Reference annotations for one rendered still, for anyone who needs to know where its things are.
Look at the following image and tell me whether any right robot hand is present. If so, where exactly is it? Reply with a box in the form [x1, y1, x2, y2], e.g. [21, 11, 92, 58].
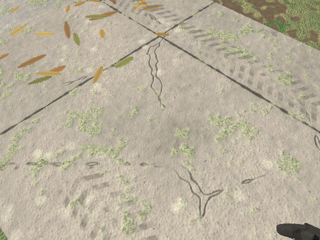
[276, 223, 320, 240]

